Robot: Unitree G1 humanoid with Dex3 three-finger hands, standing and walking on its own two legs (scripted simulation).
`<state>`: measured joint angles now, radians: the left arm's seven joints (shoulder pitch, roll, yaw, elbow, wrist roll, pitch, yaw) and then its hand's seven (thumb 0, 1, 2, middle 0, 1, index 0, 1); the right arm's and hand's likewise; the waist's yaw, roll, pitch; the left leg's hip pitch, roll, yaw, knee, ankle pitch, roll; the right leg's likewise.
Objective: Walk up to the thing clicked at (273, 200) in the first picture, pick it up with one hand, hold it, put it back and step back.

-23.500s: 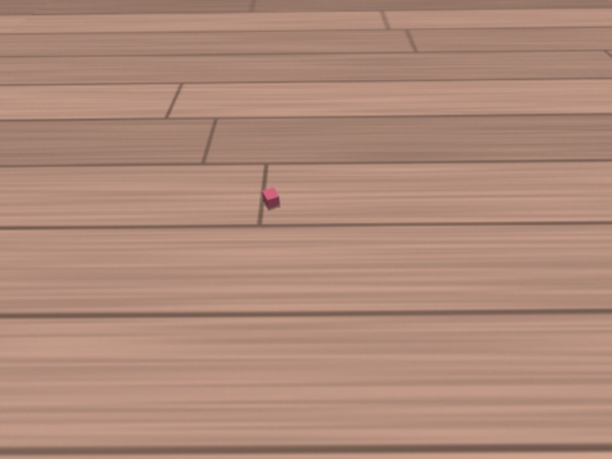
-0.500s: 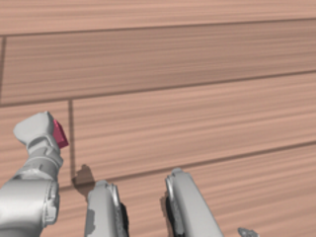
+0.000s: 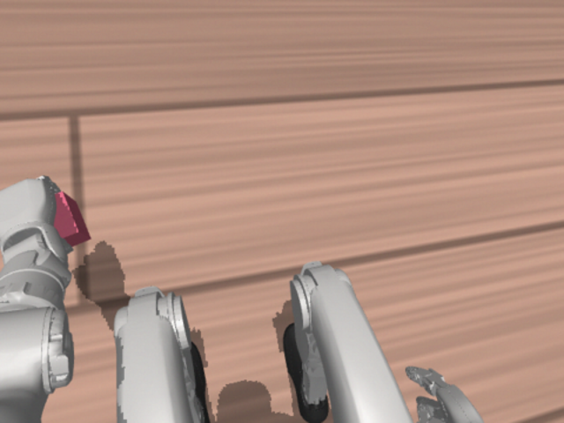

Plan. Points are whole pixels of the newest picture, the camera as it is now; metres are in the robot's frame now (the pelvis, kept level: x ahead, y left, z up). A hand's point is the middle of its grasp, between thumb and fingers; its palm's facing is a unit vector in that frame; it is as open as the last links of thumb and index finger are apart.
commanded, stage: crouch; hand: left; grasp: from above
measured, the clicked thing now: (57, 223) +0.44 +0.29 -0.21
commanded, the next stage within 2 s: lower in 0.54 s
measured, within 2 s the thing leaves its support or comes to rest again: rests again in 1.96 s
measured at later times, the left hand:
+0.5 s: hand (64, 227) +0.44 +0.29 -0.23, palm faces -0.38 -0.20 -0.91, open 9.6 cm
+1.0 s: hand (77, 236) +0.44 +0.30 -0.30, palm faces -0.39 -0.21 -0.90, open 9.6 cm
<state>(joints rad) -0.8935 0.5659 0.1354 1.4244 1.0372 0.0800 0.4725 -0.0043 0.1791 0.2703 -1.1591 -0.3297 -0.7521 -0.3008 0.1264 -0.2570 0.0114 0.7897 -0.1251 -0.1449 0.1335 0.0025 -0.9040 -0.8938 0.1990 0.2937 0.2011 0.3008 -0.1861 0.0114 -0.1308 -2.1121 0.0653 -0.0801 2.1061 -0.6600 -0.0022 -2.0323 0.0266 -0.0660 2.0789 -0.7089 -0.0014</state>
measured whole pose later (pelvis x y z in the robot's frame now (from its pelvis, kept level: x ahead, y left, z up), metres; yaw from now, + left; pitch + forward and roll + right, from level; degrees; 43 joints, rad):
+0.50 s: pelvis -0.01 +0.00 -0.07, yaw -2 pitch +34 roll -6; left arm -0.99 0.67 0.20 1.55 1.07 0.03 0.47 0.02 0.18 0.27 -1.17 -0.29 -0.77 -0.24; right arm 0.15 -0.26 0.05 0.83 -0.15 -0.16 0.18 0.00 -0.91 -0.90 0.20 0.29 0.20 0.30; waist -0.23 0.01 -0.05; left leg -2.30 0.07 -0.11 2.33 -0.64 0.00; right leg -2.21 0.04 -0.08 2.29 -0.68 0.00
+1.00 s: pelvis -0.01 +0.00 -0.10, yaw -4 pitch +32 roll -8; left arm -0.99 0.73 0.23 1.60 1.10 -0.01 0.54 0.02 0.15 0.28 -1.17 -0.23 -0.80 -0.21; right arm 0.12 -0.30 0.10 0.80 -0.17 -0.18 0.20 0.00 -0.92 -0.90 0.20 0.29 0.20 0.30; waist -0.25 -0.05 0.01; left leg -2.36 0.07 -0.15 2.44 -0.66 0.00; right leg -2.26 0.05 -0.11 2.37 -0.69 0.01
